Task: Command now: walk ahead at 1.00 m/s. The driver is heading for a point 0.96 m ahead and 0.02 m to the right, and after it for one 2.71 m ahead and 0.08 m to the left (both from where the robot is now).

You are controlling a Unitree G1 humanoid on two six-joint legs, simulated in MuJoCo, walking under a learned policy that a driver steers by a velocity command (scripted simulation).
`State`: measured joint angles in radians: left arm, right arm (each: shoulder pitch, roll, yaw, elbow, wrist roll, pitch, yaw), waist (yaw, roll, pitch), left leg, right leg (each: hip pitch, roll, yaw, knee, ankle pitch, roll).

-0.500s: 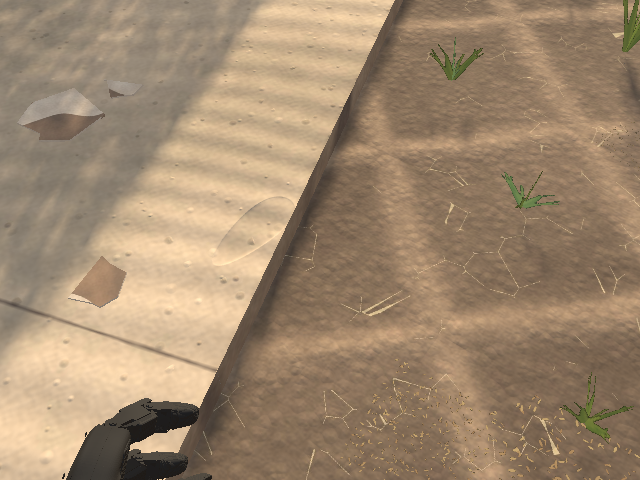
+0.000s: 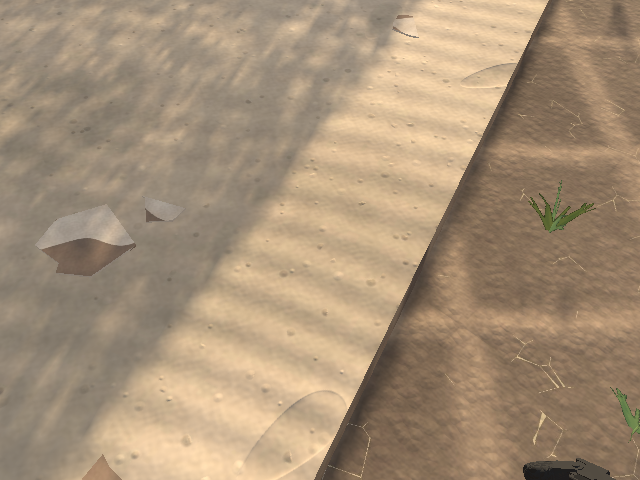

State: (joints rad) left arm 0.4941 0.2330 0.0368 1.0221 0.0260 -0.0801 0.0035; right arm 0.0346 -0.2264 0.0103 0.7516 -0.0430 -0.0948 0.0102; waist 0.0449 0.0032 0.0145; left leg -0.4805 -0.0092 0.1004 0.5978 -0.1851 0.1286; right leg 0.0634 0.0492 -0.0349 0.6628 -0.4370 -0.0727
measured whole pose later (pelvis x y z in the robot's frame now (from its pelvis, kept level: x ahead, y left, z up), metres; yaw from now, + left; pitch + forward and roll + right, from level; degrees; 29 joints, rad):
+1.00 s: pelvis +0.97 +0.04 +0.09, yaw +1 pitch +2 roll +1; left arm 0.18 0.22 0.03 0.70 0.04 -0.07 -0.04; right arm 0.47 -0.25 -0.05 0.96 -0.03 -0.09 0.01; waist -0.01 -0.03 -0.07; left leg -0.24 -0.08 0.10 0.58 -0.37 0.09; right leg -0.71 -0.05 0.10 1.42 -0.25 -0.10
